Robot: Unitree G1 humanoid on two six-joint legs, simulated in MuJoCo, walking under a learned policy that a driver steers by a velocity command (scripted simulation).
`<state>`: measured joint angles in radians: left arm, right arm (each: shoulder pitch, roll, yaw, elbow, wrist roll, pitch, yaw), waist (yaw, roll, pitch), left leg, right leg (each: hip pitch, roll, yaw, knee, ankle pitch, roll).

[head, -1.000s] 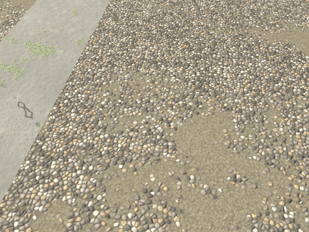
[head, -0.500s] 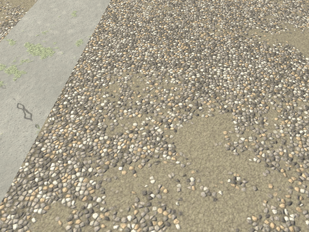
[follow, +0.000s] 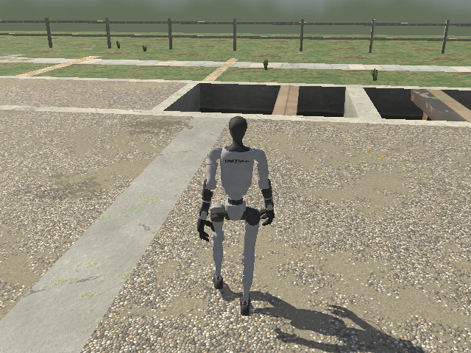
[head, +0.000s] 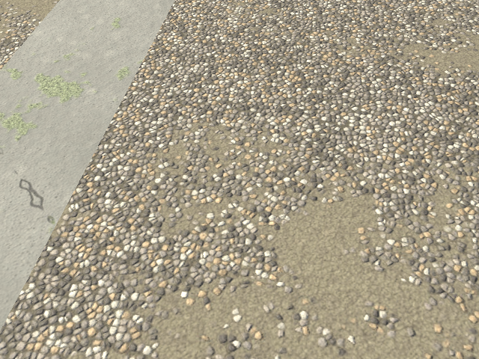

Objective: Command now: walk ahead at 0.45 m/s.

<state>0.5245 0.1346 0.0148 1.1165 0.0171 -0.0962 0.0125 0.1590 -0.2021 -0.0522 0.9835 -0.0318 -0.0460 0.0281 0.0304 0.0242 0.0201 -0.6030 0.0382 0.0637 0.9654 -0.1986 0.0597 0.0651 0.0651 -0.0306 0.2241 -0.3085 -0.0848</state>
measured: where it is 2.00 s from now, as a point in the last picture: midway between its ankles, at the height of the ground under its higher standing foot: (292, 213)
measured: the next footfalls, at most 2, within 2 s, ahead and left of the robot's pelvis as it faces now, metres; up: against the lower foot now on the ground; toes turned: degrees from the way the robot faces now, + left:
left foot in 0.18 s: +0.27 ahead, +0.07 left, +0.00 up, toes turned +4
right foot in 0.72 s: +0.58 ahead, -0.08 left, +0.00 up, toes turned -9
